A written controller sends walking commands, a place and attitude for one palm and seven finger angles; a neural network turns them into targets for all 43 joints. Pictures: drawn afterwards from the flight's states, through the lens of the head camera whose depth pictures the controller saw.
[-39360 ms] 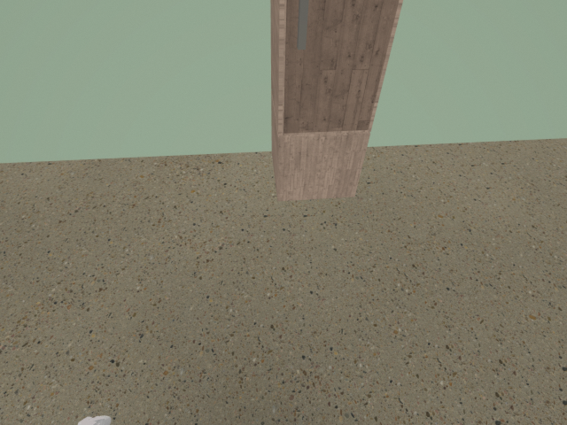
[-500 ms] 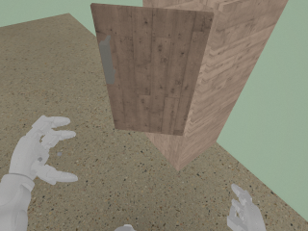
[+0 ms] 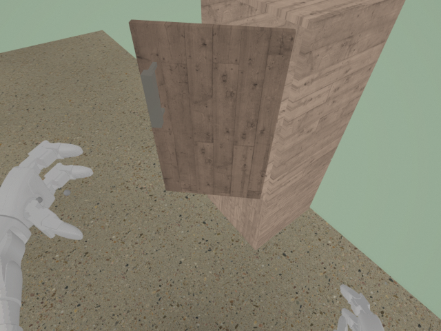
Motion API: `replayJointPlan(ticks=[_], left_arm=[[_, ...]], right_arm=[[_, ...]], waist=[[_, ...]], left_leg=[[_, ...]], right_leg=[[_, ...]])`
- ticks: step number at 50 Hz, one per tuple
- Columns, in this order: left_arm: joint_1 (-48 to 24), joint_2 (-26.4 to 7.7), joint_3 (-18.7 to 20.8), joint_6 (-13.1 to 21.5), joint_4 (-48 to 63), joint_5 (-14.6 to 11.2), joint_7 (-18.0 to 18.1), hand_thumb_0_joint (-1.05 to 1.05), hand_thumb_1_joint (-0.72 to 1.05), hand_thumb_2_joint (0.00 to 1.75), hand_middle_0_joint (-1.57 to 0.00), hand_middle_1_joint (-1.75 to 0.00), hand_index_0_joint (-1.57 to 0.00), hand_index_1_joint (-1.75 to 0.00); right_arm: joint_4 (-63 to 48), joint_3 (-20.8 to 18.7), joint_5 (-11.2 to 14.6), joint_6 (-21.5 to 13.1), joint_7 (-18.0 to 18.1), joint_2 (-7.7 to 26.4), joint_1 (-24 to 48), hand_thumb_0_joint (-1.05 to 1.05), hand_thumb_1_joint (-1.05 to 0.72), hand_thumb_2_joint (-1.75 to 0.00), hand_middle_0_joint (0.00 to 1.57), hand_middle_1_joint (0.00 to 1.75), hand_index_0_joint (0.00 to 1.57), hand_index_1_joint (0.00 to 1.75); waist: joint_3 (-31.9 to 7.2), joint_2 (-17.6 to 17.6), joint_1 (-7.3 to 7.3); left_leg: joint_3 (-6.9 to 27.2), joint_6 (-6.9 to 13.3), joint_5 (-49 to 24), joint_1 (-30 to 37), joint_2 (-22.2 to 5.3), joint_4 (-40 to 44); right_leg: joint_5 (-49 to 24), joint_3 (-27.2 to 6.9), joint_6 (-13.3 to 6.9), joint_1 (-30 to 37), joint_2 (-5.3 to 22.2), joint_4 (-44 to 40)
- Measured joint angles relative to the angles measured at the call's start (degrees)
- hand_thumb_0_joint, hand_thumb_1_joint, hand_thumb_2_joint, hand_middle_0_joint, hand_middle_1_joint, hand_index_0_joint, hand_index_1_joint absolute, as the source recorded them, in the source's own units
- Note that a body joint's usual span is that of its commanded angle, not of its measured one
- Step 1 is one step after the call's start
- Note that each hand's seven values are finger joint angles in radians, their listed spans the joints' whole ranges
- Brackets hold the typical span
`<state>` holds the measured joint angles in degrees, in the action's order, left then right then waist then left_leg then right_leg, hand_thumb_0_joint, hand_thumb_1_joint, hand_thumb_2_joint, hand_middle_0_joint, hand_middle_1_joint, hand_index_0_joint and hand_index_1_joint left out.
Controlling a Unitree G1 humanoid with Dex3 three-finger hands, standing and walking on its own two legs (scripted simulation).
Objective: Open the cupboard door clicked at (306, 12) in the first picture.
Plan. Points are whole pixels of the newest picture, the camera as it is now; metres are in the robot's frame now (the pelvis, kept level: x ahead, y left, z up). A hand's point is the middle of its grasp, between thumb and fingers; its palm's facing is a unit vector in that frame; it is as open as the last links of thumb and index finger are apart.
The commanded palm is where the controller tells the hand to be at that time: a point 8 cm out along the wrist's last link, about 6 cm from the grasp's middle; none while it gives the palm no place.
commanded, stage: raise the hand with hooked fingers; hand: left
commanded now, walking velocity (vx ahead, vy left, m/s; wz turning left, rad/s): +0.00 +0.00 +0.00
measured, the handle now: (155, 95) +0.61 +0.22 +0.11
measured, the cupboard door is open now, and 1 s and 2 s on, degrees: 47 47 47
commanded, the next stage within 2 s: move the hooked fingers beside the handle in 0.38 s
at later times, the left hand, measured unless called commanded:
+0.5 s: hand (80, 193) +0.29 +0.26 +0.12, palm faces +0.01 -1.00 -0.02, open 14.0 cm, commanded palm +0.27 +0.31 +0.13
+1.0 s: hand (101, 152) +0.39 +0.26 +0.12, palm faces -0.01 -1.00 +0.00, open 14.0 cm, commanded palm +0.37 +0.32 +0.12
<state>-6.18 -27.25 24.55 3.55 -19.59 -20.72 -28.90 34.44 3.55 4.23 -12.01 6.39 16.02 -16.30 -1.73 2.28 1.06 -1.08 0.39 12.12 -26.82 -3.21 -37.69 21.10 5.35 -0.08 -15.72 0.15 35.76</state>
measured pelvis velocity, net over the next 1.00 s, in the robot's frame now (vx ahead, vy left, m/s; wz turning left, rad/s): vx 0.01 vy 0.00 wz -0.03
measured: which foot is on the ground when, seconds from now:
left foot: down 0.00-1.00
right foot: down 0.00-1.00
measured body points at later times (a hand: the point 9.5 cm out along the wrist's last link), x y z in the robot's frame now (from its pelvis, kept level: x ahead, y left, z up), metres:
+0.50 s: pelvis +0.00 -0.01 +0.00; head +0.01 -0.02 +0.45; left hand +0.29 +0.31 +0.12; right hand +0.17 -0.25 -0.07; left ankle +0.08 +0.11 -0.72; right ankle -0.02 -0.12 -0.72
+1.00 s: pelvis +0.01 +0.00 -0.01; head +0.04 +0.00 +0.44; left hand +0.39 +0.32 +0.12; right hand +0.11 -0.27 -0.10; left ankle +0.08 +0.11 -0.72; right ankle -0.02 -0.12 -0.72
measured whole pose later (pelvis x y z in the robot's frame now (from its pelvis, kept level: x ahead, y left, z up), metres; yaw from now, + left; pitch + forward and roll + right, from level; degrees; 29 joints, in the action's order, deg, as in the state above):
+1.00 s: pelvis +0.01 +0.00 -0.01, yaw -1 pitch +6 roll -2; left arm -27.1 -30.3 25.3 8.7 -43.7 -15.8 -28.4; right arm 35.9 2.5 3.5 -7.0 5.6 16.7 -18.3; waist -2.4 1.3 -1.9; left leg -1.9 0.1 14.0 -32.7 -4.0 -40.8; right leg 22.9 4.1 -0.4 -22.4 -0.4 39.5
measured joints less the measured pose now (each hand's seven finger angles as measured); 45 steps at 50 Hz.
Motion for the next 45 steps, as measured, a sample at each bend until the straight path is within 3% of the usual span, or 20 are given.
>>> replayJointPlan(ticks=[11, 27, 35, 45], left_arm=[[1.72, 2.2, 0.19, 1.52, 0.8, 0.47, 0.73, -0.02, -0.5, 0.3, -0.3, -1.2, -0.3, -1.2], [-0.17, 2.13, -0.31, 1.19, -1.61, 0.3, 0.14, -0.02, -0.5, 0.3, -0.3, -1.2, -0.3, -1.2], [-9.01, 0.89, -1.18, 2.03, -9.82, 2.0, 0.66, -0.02, -0.5, 0.3, -0.3, -1.2, -0.3, -1.2], [-18.9, -2.28, -0.27, 3.63, -21.59, 4.27, 0.46, -0.02, -0.5, 0.3, -0.3, -1.2, -0.3, -1.2]], right_arm=[[-0.13, -0.71, -0.27, -0.42, -0.29, 0.01, 0.11, 0.01, -0.9, -0.9, 0.21, 0.3, 0.2, 0.3], [-0.26, -0.2, -0.06, -0.04, 0.13, -0.43, 1.58, 0.01, -0.9, -0.9, 0.21, 0.3, 0.2, 0.3], [1.07, 0.11, -0.2, 0.74, 0.83, -0.26, 1.94, 0.01, -0.9, -0.9, 0.21, 0.3, 0.2, 0.3], [1.4, -0.34, -0.58, 3.42, -0.12, 0.26, 0.08, 0.01, -0.9, -0.9, 0.21, 0.3, 0.2, 0.3]], waist=[[0.04, -0.17, -0.14], [-0.34, 0.22, 0.48], [0.2, -0.2, 0.25], [-0.31, -0.83, -2.08]], left_leg=[[-0.23, -0.57, 0.21, 0.36, -0.5, 0.1], [-0.02, -0.88, 0.42, 0.24, -0.48, -0.02], [0.63, -0.86, 0.39, -1.45, -0.28, -0.82], [-0.24, -0.57, 1.23, -4.69, -0.65, -2.38]], right_leg=[[0.43, -0.36, -0.53, -0.11, -0.45, 0.5], [0.94, -0.23, -0.76, -0.34, -0.47, 1.0], [1.17, 0.37, -0.81, -1.73, -0.37, 1.77], [1.55, -0.63, -0.57, -5.32, -0.49, 3.23]])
